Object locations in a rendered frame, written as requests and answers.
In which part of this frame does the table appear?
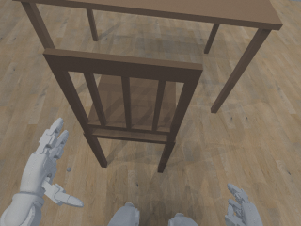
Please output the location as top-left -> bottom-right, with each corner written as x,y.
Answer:
12,0 -> 283,114

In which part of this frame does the chair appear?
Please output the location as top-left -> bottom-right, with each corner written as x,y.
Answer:
42,48 -> 203,173

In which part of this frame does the left robot forearm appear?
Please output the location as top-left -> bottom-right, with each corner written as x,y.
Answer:
0,192 -> 45,226

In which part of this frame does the right robot shin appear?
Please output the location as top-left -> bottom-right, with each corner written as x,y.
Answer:
175,213 -> 184,217

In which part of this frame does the right robot thigh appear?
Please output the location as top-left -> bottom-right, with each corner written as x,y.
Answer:
167,216 -> 198,226

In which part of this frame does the left robot hand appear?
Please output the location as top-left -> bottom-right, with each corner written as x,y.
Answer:
19,118 -> 84,208

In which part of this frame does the right robot hand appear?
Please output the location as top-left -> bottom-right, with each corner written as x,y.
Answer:
225,183 -> 263,226

